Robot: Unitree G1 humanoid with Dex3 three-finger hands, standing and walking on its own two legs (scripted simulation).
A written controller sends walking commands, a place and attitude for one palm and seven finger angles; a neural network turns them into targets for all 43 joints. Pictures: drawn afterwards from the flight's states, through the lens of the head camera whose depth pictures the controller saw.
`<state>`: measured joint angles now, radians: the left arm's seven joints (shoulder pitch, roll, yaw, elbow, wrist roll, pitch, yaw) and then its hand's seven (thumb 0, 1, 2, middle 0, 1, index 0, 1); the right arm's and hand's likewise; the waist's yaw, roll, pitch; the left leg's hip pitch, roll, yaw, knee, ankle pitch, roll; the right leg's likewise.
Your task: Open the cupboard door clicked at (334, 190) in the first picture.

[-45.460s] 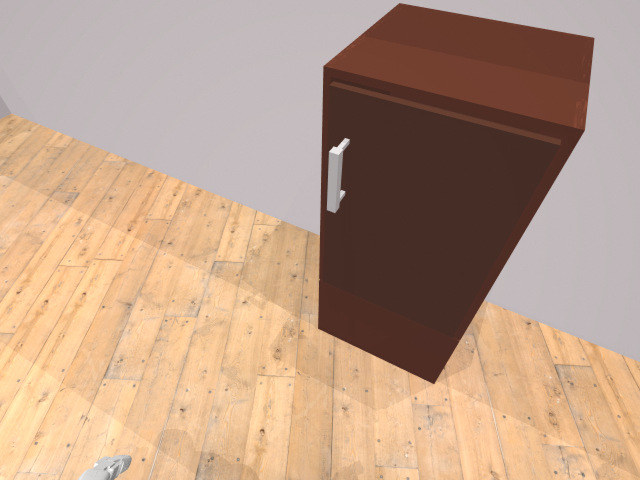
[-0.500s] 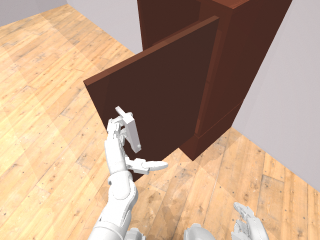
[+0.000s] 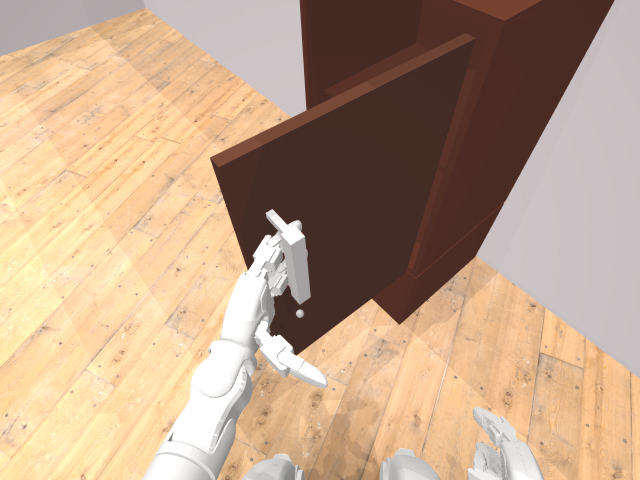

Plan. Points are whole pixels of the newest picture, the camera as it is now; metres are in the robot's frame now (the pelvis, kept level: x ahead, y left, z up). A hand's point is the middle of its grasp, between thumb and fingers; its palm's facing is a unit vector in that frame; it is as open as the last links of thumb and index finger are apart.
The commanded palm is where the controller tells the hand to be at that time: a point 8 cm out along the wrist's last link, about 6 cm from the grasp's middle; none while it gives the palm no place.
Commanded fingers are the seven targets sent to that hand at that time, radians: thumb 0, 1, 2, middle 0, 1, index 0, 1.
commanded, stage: slide the hand sideways off the handle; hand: left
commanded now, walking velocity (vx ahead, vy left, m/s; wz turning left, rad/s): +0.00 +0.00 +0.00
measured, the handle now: (288, 259) +0.38 +0.07 +0.04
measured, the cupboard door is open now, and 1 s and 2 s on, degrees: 88 88 88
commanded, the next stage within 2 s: draw the hand back to the body in 0.94 s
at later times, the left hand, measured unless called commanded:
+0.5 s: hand (275, 344) +0.26 +0.07 +0.05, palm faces -0.11 -0.99 +0.00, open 16.4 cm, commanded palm +0.24 +0.13 +0.04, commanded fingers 0.00 -0.50 0.30 -0.15 -0.30 -0.15 -0.30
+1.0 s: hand (238, 378) +0.23 +0.11 +0.03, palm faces -0.12 -0.99 -0.05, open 16.3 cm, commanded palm +0.22 +0.17 +0.04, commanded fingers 0.00 -0.50 0.30 -0.15 -0.30 -0.15 -0.30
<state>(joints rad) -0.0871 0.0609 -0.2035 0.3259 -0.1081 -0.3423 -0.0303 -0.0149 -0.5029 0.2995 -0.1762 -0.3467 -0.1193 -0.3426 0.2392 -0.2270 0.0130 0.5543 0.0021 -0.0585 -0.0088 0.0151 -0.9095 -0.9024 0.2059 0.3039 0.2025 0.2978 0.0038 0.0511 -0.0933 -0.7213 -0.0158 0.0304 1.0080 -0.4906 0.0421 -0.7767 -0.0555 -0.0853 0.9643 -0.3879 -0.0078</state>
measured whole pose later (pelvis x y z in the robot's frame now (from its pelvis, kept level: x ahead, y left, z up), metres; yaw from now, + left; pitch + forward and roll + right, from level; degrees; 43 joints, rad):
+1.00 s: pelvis +0.01 -0.02 -0.02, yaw +0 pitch +14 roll -1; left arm 0.41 0.19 0.00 -0.14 -0.17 -0.31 -0.20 -0.01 -0.50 0.30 -0.15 -0.30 -0.15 -0.30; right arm 0.24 -0.24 0.01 0.44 0.01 -0.12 -0.04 0.02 -0.91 -0.90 0.21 0.30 0.20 0.30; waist 0.01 0.05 -0.13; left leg -0.82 0.01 -0.01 1.14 -0.57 0.01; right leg -0.88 -0.03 -0.12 1.10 -0.47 -0.04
